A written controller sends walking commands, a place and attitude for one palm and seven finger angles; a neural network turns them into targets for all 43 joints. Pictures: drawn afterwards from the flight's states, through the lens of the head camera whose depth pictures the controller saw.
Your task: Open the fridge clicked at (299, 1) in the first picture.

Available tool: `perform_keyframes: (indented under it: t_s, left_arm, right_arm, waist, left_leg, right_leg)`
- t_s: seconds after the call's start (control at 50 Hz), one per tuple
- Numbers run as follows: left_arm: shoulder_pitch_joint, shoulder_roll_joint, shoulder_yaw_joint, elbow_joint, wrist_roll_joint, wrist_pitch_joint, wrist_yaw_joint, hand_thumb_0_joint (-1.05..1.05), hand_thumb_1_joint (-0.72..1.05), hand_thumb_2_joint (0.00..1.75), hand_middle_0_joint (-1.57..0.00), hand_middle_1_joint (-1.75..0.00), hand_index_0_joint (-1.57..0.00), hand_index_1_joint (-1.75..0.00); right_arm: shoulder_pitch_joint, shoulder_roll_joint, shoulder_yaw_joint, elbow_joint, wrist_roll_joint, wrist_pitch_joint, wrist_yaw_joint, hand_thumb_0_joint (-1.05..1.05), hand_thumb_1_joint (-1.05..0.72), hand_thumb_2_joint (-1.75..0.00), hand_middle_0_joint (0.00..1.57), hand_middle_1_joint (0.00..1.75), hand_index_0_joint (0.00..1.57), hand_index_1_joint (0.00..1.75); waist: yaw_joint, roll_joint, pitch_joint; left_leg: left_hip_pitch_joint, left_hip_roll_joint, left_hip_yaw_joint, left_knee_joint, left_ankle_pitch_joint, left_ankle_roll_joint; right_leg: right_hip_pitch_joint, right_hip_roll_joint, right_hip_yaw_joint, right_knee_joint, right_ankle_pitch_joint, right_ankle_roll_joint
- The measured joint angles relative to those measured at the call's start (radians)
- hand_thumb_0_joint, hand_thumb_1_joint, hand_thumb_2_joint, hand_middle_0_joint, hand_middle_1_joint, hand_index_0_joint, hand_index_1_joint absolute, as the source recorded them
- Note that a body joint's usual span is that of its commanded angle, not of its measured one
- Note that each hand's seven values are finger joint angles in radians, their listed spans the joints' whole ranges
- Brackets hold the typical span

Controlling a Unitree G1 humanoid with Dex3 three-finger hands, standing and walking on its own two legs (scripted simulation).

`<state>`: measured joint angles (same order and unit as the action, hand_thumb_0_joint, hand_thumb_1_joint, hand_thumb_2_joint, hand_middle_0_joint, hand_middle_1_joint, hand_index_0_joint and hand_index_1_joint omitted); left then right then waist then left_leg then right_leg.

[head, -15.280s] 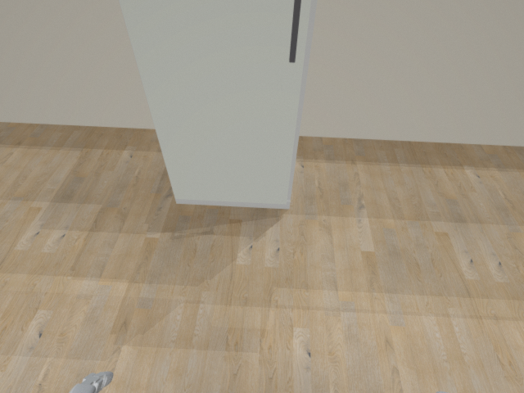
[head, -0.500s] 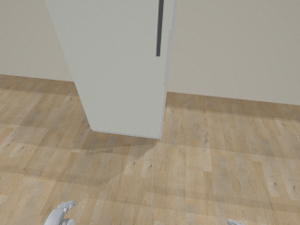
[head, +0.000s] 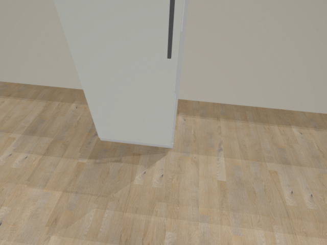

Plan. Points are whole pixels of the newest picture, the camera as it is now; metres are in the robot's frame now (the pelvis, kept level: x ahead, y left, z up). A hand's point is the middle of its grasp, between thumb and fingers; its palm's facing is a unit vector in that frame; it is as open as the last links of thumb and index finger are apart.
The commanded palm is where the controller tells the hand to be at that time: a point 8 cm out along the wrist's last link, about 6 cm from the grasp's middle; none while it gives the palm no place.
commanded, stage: let the arm hang, fingers relaxed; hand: right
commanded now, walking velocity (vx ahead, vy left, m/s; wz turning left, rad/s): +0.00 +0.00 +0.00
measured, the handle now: out of the picture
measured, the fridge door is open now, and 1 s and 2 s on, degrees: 0 0 0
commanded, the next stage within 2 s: look to check the result in 0.34 s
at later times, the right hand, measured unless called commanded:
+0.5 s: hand out of the picture -0.11 -0.15 -0.18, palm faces +0.05 +0.99 -0.12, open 7.4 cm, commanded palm none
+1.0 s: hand out of the picture -0.08 -0.21 -0.17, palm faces -0.01 +0.98 -0.19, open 7.4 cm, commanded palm none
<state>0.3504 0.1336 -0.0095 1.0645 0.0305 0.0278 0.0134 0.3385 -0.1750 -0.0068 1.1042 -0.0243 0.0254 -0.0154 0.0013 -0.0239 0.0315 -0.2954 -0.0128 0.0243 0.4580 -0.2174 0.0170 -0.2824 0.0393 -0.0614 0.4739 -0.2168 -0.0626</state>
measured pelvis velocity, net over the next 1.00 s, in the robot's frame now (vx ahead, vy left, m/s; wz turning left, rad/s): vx -0.09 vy -0.04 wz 0.03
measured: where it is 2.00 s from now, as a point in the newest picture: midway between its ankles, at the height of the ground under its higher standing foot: outside the picture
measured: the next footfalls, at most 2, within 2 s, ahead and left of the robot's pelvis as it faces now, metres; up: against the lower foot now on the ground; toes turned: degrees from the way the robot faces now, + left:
left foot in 0.24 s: +0.00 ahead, +0.11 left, +0.00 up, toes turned +1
right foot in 0.48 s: -0.06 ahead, -0.12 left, +0.00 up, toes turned +0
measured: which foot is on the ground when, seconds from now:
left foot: down 0.00-0.06, up 0.08-0.22, down 0.24-1.00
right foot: down 0.00-0.26, up 0.28-0.46, down 0.48-1.00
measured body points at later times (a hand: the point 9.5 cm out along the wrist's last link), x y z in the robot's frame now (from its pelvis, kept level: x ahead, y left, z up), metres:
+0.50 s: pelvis -0.05 -0.01 +0.00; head -0.03 -0.02 +0.45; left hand -0.05 +0.23 -0.15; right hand -0.11 -0.21 -0.16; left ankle -0.04 +0.11 -0.74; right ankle -0.10 -0.12 -0.74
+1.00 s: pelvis -0.09 -0.04 +0.00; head -0.09 -0.04 +0.45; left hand -0.11 +0.17 -0.16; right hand -0.08 -0.26 -0.16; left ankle -0.04 +0.11 -0.74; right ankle -0.10 -0.12 -0.74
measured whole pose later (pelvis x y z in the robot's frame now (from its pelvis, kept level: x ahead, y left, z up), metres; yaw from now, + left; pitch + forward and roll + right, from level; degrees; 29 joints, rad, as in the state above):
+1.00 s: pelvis -0.09 -0.04 +0.00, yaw +1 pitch -3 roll -1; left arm 0.32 0.12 -0.01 1.12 0.02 -0.01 0.03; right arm 0.24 -0.17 0.00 1.14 -0.02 0.00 -0.02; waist -0.01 0.02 0.05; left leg -0.21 0.06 -0.03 0.40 -0.14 -0.05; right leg -0.10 0.05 -0.04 0.38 -0.23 -0.05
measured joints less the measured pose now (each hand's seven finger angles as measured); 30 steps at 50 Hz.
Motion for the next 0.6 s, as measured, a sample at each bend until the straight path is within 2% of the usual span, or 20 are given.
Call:
perform_keyframes:
  t_s: [0.06,0.12,0.18,0.24,0.28,0.32,0.36,0.4,0.44,0.5,0.56,0.6]
  left_arm:
    - [-0.004,-0.013,0.004,0.004,0.002,-0.003,0.004,0.0,0.9,0.9,-0.2,-0.29,-0.2,-0.3]
    - [-0.015,-0.009,0.011,0.014,0.0,0.003,0.01,0.0,0.9,0.9,-0.21,-0.29,-0.2,-0.3]
    - [-0.027,0.007,0.02,0.024,0.001,0.012,0.014,0.0,0.9,0.9,-0.21,-0.29,-0.2,-0.3]
    - [-0.055,0.023,0.03,0.013,0.002,0.017,0.015,0.0,0.9,0.9,-0.21,-0.29,-0.2,-0.3]
    - [-0.08,0.042,0.041,0.001,-0.004,0.02,0.017,0.01,0.91,0.9,-0.2,-0.29,-0.2,-0.3]
    - [-0.088,0.044,0.049,-0.015,-0.006,0.022,0.014,0.01,0.92,0.9,-0.2,-0.29,-0.2,-0.3]
    - [-0.087,0.039,0.053,-0.024,-0.008,0.019,0.007,0.01,0.92,0.9,-0.2,-0.29,-0.2,-0.3]
    - [-0.077,0.038,0.053,-0.028,-0.01,0.007,0.004,0.0,0.91,0.9,-0.2,-0.29,-0.2,-0.3]
    - [-0.062,0.039,0.051,-0.024,-0.012,-0.004,0.007,0.0,0.91,0.9,-0.2,-0.29,-0.2,-0.3]
    - [-0.042,0.04,0.039,0.002,-0.014,-0.02,0.017,0.0,0.91,0.9,-0.2,-0.29,-0.2,-0.3]
    - [-0.045,0.006,0.019,0.041,-0.011,-0.033,0.032,0.0,0.91,0.9,-0.2,-0.29,-0.19,-0.3]
    - [-0.043,-0.011,0.01,0.049,-0.012,-0.04,0.039,0.0,0.91,0.9,-0.2,-0.29,-0.2,-0.3]
  right_arm:
    - [-0.03,0.013,-0.006,-0.016,-0.005,0.0,0.002,0.01,-0.91,-0.9,0.19,0.3,0.2,0.29]
    - [-0.048,0.035,-0.012,-0.031,-0.012,0.0,0.004,0.0,-0.91,-0.9,0.19,0.3,0.2,0.29]
    - [-0.028,0.06,-0.012,-0.036,-0.012,0.0,-0.002,0.0,-0.91,-0.9,0.19,0.3,0.2,0.29]
    - [0.016,0.078,-0.007,-0.028,-0.01,-0.004,-0.013,0.0,-0.91,-0.9,0.2,0.3,0.2,0.29]
    - [0.038,0.095,0.003,-0.009,-0.013,-0.004,-0.017,0.0,-0.91,-0.9,0.2,0.3,0.2,0.29]
    - [0.07,0.097,0.008,0.008,-0.011,0.001,-0.019,0.0,-0.91,-0.9,0.2,0.3,0.2,0.29]
    - [0.087,0.092,0.005,0.03,-0.007,0.007,-0.02,0.0,-0.91,-0.9,0.2,0.3,0.2,0.29]
    - [0.088,0.086,0.004,0.044,-0.005,0.004,-0.015,0.0,-0.9,-0.9,0.2,0.3,0.2,0.29]
    - [0.075,0.081,0.001,0.044,-0.005,-0.007,-0.01,0.01,-0.9,-0.9,0.2,0.3,0.2,0.29]
    - [0.04,0.073,-0.001,0.034,-0.001,-0.028,-0.007,0.01,-0.9,-0.9,0.2,0.3,0.2,0.29]
    - [-0.013,0.047,-0.007,0.031,0.01,-0.042,-0.008,0.01,-0.9,-0.9,0.2,0.3,0.2,0.29]
    - [-0.037,0.034,-0.008,0.032,0.012,-0.042,-0.008,0.01,-0.9,-0.9,0.2,0.3,0.2,0.29]
  waist:
    - [0.0,0.016,-0.004]
    - [-0.005,0.018,-0.003]
    - [-0.018,0.01,-0.031]
    - [-0.033,0.015,-0.059]
    - [-0.028,-0.01,-0.048]
    - [-0.023,-0.003,-0.052]
    - [-0.018,0.019,-0.057]
    - [-0.008,0.026,-0.056]
    - [-0.004,0.022,-0.047]
    - [-0.008,0.007,-0.028]
    - [-0.026,0.059,0.011]
    - [-0.028,0.075,0.024]
  left_leg:
    - [-0.03,0.002,-0.01,0.038,-0.057,-0.004]
    - [-0.064,0.008,-0.007,0.201,-0.093,-0.011]
    - [-0.011,0.02,-0.001,0.29,-0.141,-0.011]
    - [0.107,0.032,-0.011,0.123,-0.161,-0.004]
    - [0.116,0.016,-0.007,0.079,-0.103,-0.001]
    - [0.118,0.016,-0.009,0.037,-0.068,0.011]
    - [0.116,0.016,-0.019,-0.012,-0.028,0.012]
    - [0.107,0.008,-0.018,-0.052,0.007,0.004]
    - [0.092,-0.003,-0.01,-0.071,0.025,-0.002]
    - [0.054,-0.015,0.012,-0.054,0.024,-0.013]
    - [0.049,0.021,-0.002,-0.047,0.03,-0.031]
    - [0.06,0.031,-0.013,-0.052,0.039,-0.036]
  right_leg:
    - [-0.013,0.005,-0.004,-0.005,0.006,-0.009]
    - [-0.017,0.008,-0.011,-0.013,0.077,-0.025]
    - [-0.03,0.011,-0.014,-0.013,0.134,-0.029]
    - [-0.053,0.019,-0.031,-0.013,0.128,-0.018]
    - [-0.061,0.01,-0.013,0.002,0.055,0.013]
    - [-0.085,0.012,0.013,0.104,-0.028,0.043]
    - [-0.1,0.003,0.035,0.242,-0.055,0.052]
    - [-0.084,-0.022,0.051,0.312,-0.065,0.056]
    - [-0.031,-0.05,0.061,0.268,-0.091,0.059]
    - [0.087,-0.078,0.076,0.036,-0.114,0.063]
    - [0.115,-0.042,0.061,-0.035,-0.083,0.051]
    - [0.132,-0.031,0.051,-0.047,-0.065,0.043]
